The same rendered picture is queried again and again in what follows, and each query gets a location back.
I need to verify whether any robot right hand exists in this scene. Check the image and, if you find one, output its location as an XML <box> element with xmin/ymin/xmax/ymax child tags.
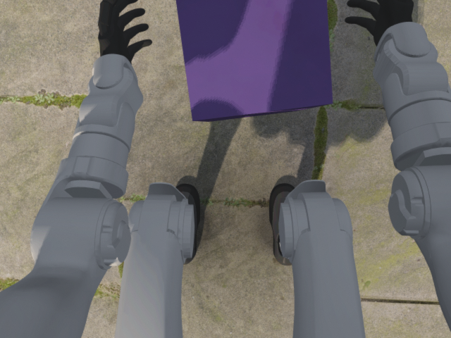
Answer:
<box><xmin>345</xmin><ymin>0</ymin><xmax>414</xmax><ymax>46</ymax></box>

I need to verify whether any robot right forearm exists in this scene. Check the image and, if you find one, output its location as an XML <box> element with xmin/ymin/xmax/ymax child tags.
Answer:
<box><xmin>373</xmin><ymin>22</ymin><xmax>451</xmax><ymax>171</ymax></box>

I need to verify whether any robot right upper arm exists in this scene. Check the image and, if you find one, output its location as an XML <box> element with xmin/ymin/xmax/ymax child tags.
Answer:
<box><xmin>388</xmin><ymin>165</ymin><xmax>451</xmax><ymax>331</ymax></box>

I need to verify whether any robot left upper arm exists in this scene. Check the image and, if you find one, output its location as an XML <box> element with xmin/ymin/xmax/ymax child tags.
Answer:
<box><xmin>0</xmin><ymin>197</ymin><xmax>131</xmax><ymax>338</ymax></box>

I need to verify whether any left robot thigh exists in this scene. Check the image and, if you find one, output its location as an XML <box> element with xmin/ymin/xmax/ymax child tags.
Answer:
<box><xmin>114</xmin><ymin>194</ymin><xmax>194</xmax><ymax>338</ymax></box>

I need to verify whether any right robot thigh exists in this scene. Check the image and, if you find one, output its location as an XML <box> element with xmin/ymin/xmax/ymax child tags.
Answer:
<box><xmin>278</xmin><ymin>192</ymin><xmax>366</xmax><ymax>338</ymax></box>

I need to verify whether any robot thigh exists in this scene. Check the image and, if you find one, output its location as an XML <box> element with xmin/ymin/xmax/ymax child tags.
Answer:
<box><xmin>114</xmin><ymin>194</ymin><xmax>194</xmax><ymax>338</ymax></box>
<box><xmin>278</xmin><ymin>192</ymin><xmax>366</xmax><ymax>338</ymax></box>

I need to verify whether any robot left hand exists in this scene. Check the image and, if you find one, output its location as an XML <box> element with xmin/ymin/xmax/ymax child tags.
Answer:
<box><xmin>98</xmin><ymin>0</ymin><xmax>152</xmax><ymax>65</ymax></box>

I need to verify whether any robot left forearm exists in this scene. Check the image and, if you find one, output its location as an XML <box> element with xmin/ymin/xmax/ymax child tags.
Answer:
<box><xmin>30</xmin><ymin>54</ymin><xmax>143</xmax><ymax>259</ymax></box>

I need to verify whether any carton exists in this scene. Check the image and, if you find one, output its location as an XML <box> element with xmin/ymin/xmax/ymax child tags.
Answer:
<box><xmin>176</xmin><ymin>0</ymin><xmax>333</xmax><ymax>122</ymax></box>

